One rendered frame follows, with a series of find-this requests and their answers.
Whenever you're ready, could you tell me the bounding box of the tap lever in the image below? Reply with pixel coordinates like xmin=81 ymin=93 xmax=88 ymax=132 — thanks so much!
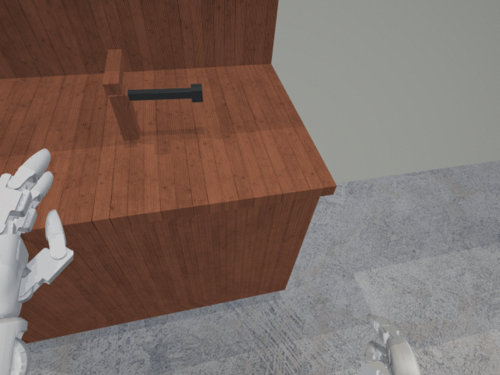
xmin=128 ymin=84 xmax=203 ymax=102

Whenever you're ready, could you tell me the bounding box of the robot right hand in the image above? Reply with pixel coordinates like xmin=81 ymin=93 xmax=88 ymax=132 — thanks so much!
xmin=360 ymin=313 xmax=421 ymax=375

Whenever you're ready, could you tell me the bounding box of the counter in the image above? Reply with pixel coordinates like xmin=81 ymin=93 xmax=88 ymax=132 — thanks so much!
xmin=0 ymin=0 xmax=337 ymax=344

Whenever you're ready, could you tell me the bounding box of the robot left forearm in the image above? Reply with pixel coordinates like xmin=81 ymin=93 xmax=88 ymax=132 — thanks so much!
xmin=0 ymin=317 xmax=31 ymax=375

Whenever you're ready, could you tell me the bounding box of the robot left hand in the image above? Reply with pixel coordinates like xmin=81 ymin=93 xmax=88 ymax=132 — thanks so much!
xmin=0 ymin=148 xmax=73 ymax=319

